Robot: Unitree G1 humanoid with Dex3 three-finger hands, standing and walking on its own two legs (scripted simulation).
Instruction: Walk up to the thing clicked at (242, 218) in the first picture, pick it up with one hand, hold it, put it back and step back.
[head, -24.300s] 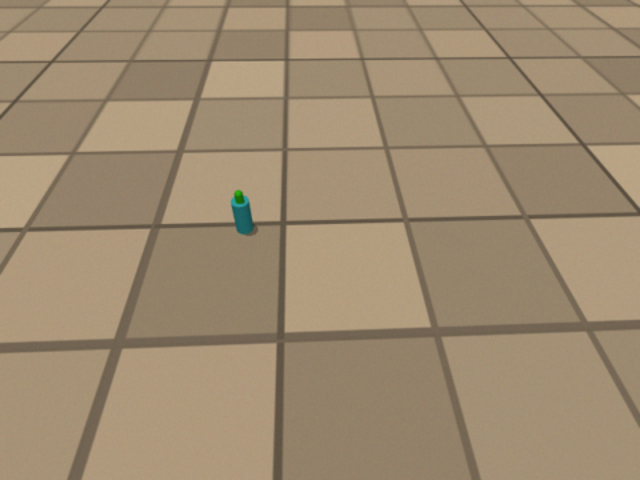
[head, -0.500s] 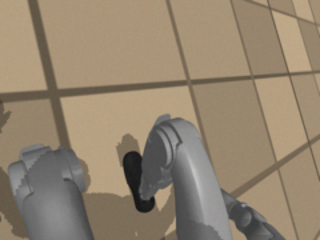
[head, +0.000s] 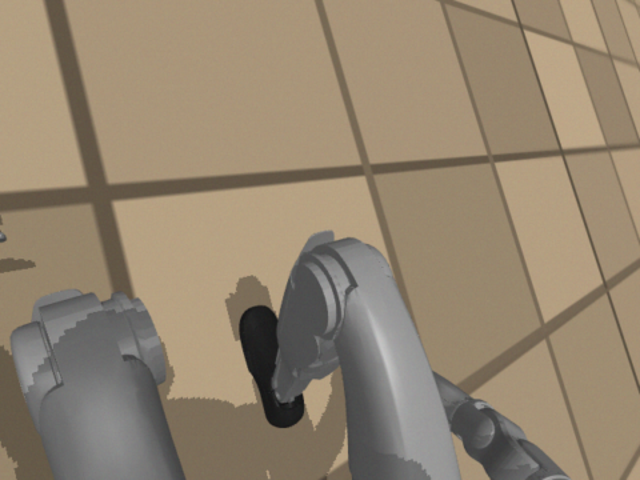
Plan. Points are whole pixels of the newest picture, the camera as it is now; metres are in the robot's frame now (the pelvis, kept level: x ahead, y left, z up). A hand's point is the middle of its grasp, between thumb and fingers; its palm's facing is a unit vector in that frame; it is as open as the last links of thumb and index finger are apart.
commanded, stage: withdraw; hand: left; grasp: from the side
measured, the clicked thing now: out of the picture +0.45 +0.28 -0.19
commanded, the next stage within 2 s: rise in 0.22 s
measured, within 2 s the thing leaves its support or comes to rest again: rests again in 0.20 s
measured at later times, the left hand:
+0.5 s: hand out of the picture +0.44 +0.37 -0.08, palm faces +0.32 -0.93 -0.17, open 17.4 cm
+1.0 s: hand out of the picture +0.31 +0.31 +0.08, palm faces +0.20 -0.87 -0.45, open 17.3 cm
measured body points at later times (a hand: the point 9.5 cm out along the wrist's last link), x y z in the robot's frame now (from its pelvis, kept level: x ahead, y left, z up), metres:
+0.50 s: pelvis +0.01 +0.00 +0.03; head +0.21 +0.16 +0.40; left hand +0.41 +0.42 -0.07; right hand +0.16 -0.25 -0.03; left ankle +0.08 +0.12 -0.26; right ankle +0.16 -0.13 -0.26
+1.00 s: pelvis +0.03 -0.02 +0.19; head +0.21 +0.05 +0.60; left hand +0.29 +0.36 +0.11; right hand +0.23 -0.24 +0.07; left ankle +0.08 +0.12 -0.26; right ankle +0.16 -0.14 -0.26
